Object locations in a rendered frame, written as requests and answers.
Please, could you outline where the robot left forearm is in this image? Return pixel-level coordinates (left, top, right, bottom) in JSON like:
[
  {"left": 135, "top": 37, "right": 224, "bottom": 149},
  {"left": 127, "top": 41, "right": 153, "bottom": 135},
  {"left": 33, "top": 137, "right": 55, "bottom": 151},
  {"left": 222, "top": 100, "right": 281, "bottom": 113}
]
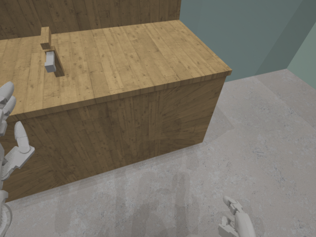
[{"left": 0, "top": 190, "right": 12, "bottom": 237}]

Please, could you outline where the left robot hand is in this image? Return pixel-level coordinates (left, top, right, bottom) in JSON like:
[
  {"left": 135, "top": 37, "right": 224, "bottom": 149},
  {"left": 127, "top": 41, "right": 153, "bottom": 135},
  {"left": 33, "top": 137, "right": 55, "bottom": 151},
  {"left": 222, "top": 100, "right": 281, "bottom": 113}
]
[{"left": 0, "top": 81, "right": 35, "bottom": 190}]

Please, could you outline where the right robot hand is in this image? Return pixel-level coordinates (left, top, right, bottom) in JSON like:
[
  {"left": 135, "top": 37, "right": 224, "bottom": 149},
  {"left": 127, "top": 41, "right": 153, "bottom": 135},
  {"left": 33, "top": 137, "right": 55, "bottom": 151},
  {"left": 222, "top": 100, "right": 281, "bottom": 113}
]
[{"left": 219, "top": 196, "right": 256, "bottom": 237}]

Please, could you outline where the counter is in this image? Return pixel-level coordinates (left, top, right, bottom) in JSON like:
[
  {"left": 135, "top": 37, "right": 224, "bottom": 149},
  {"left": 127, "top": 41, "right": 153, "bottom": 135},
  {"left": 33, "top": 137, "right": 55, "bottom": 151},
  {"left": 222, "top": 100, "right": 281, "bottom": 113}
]
[{"left": 0, "top": 0, "right": 232, "bottom": 203}]

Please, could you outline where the tap lever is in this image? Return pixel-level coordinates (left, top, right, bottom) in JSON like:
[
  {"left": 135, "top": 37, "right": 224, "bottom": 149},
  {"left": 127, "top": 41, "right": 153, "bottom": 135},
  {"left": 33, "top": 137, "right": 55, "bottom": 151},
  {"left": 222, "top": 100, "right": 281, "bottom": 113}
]
[{"left": 44, "top": 51, "right": 56, "bottom": 73}]

